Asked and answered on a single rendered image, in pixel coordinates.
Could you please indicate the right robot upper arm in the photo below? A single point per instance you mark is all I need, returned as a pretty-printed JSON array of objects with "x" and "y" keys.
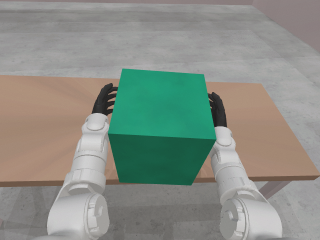
[{"x": 246, "y": 219}]

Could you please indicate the right robot hand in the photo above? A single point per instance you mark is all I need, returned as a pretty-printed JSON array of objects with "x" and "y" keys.
[{"x": 217, "y": 110}]

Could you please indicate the left robot upper arm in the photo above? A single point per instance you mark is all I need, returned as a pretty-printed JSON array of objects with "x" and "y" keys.
[{"x": 77, "y": 217}]

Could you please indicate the left robot forearm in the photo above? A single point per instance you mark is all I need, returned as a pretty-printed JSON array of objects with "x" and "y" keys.
[{"x": 87, "y": 172}]

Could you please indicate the left robot hand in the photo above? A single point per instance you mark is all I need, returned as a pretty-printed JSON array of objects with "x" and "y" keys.
[{"x": 101, "y": 104}]

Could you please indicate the table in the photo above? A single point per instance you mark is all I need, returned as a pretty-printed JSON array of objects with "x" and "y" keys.
[{"x": 41, "y": 119}]

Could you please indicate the right robot forearm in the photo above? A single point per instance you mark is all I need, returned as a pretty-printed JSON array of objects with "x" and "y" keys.
[{"x": 228, "y": 170}]

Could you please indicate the carton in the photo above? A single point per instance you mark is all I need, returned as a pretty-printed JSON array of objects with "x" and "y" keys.
[{"x": 161, "y": 129}]

